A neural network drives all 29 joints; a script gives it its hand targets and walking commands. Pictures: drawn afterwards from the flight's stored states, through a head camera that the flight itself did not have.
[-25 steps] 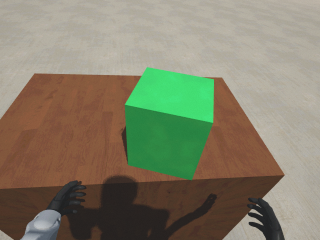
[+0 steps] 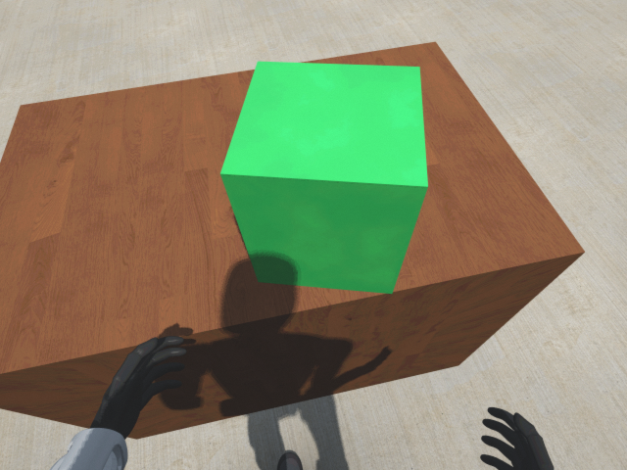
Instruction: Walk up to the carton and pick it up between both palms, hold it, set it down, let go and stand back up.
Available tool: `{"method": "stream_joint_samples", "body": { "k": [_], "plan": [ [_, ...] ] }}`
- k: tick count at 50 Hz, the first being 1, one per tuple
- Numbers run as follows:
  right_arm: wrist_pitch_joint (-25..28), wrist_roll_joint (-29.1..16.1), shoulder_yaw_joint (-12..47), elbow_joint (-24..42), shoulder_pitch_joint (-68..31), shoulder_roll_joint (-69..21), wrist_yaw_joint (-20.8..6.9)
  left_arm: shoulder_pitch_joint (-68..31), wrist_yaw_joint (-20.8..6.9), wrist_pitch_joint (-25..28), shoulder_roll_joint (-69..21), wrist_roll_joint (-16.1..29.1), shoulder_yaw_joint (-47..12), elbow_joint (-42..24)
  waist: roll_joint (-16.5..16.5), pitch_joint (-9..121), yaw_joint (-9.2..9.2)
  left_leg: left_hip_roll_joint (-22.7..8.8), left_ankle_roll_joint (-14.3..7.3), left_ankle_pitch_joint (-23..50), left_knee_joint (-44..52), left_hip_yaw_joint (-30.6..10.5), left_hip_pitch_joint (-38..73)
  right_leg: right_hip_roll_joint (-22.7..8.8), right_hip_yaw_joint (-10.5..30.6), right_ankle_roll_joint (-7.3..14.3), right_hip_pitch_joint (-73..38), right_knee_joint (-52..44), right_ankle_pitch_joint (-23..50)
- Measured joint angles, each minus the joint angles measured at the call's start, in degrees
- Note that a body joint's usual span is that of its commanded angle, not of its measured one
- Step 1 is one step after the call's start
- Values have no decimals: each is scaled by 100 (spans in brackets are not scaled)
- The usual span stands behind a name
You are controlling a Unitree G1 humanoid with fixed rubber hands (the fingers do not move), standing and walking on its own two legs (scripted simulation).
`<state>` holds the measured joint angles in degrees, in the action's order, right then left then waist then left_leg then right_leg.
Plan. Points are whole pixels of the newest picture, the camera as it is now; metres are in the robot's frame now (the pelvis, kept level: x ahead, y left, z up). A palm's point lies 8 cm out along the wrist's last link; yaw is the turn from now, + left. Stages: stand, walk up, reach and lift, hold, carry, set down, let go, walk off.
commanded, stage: reach and lift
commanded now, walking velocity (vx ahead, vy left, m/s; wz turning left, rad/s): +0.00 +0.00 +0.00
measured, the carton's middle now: (330, 186) +0.48 +0.00 +0.05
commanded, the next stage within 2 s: none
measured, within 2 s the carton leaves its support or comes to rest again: neither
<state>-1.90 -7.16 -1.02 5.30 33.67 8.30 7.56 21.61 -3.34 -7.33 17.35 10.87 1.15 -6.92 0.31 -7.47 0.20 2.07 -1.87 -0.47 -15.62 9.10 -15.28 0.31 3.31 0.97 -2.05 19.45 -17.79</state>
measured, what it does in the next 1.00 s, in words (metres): shifts its weight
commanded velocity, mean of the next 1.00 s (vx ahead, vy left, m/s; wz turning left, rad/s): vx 0.00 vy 0.00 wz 0.00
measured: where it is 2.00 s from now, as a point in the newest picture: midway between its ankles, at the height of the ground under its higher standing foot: outside the picture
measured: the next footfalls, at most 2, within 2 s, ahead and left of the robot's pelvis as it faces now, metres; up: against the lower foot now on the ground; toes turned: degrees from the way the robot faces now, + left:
none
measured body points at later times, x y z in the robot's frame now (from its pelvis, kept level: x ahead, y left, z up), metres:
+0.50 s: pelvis -0.05 +0.01 -0.01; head -0.02 +0.02 +0.44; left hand +0.16 +0.24 +0.02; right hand +0.13 -0.15 +0.03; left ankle +0.05 +0.11 -0.75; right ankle -0.16 -0.09 -0.75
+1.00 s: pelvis -0.06 +0.03 -0.01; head +0.00 +0.02 +0.44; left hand +0.28 +0.23 +0.06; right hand +0.25 -0.16 +0.05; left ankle +0.05 +0.11 -0.75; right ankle -0.16 -0.09 -0.75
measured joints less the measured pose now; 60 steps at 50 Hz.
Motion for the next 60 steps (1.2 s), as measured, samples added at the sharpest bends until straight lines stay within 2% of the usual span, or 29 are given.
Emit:
{"method": "stream_joint_samples", "body": {
  "k": [3, 6, 9, 12, 15, 18, 21, 26, 30, 35, 38, 42, 45, 47, 52, 57, 60],
  "plan": [
    [667, -39, 192, 311, 108, 1, -29, 392, -7, 619, 117, 40, -113, -59, 80, 39, 3, -17, 66, 255, -1, -291, -93, 20, 108, 0, 103, -86, 248],
    [1192, -40, 444, 809, 107, 1, -31, 603, -105, 1136, 387, 42, -17, 55, -7, 279, 1, -14, 66, 130, -1, -479, -61, 28, 252, 0, 111, -88, 87],
    [1383, -42, 746, 1132, 88, -15, 44, 609, -285, 1446, 626, 55, 198, 198, -245, 697, 2, -16, 126, -338, -16, -482, -44, 21, 349, 4, 103, -88, -423],
    [1336, -43, 1071, 1056, 76, -41, 215, 588, -500, 1451, 590, 53, 393, 374, -457, 833, 2, -32, 166, -305, -37, -494, 98, 37, 328, 21, -46, -84, -397],
    [1198, -61, 1371, 891, 73, -40, 387, 587, -667, 1189, 458, 53, 443, 431, -509, 821, 8, -67, 166, -275, -22, -552, 238, 86, 261, 21, -181, -85, -260],
    [898, -78, 1461, 873, -23, -47, 427, 582, -668, 885, 422, 53, 381, 346, -508, 670, 56, -73, 166, -232, -46, -542, 243, 84, 256, 22, -197, -87, -246],
    [629, -78, 1458, 875, -307, -48, 427, 562, -424, 630, 483, 54, 330, 6, -505, 316, 95, -81, 166, -165, -100, -484, 229, 64, 256, 57, -202, -86, -320],
    [148, -78, 1452, 907, -703, -48, 427, 297, 13, 322, 611, 105, 96, -404, -311, 102, 95, -99, 166, -88, -124, -501, 219, 83, 235, 65, -202, -86, -192],
    [-168, -78, 1402, 1037, -1019, -47, 426, -154, 188, 85, 730, 354, -72, -643, -303, 364, 94, -99, 166, -157, -273, -500, 121, 78, 238, 65, -175, -86, -191],
    [-780, -100, 1170, 1022, -1774, -46, 427, -1109, 269, -612, 647, 433, -201, -606, -528, 790, 93, -99, 161, -276, -364, -443, 104, 39, 273, 65, -172, -87, -226],
    [-1171, -192, 877, 723, -2543, -46, 418, -1860, 337, -1163, 459, 431, -213, -338, -616, 771, 93, -101, 158, -283, -341, -435, 125, 34, 275, 62, -167, -86, -190],
    [-1606, -376, 549, 50, -3666, -47, 401, -2714, 435, -1949, 222, 430, -12, 177, -550, 296, 94, -103, 158, -283, -214, -423, 204, 33, 303, -4, -159, -86, -86],
    [-1752, -529, 474, -231, -4093, -42, 399, -2986, 522, -2310, 120, 431, 194, 253, -371, -72, 94, -106, 158, -127, -62, -423, 215, 39, 310, -77, -97, -87, -29],
    [-1757, -605, 474, -303, -4136, -35, 399, -3000, 567, -2386, 74, 431, 307, 250, -178, -210, 95, -120, 147, 127, 24, -421, 216, 54, 311, -85, -73, -86, -28],
    [-1707, -645, 472, -276, -4140, -34, 417, -3005, 552, -2207, 235, 434, 518, 224, 105, -151, 94, -121, 24, 110, 46, -410, 83, 57, 311, -86, 77, -87, -41],
    [-1633, -644, 472, 133, -4173, -13, 617, -3052, 332, -1905, 410, 437, 618, 211, 71, 405, 94, -121, 15, 83, 103, -411, 5, 59, 309, -86, 186, -87, -82],
    [-1683, -646, 473, 109, -4403, 49, 722, -3286, 125, -1905, 401, 436, 615, 340, -41, 789, 93, -122, 27, 43, 106, -415, 3, 59, 302, -86, 188, -87, -122]
  ]
}}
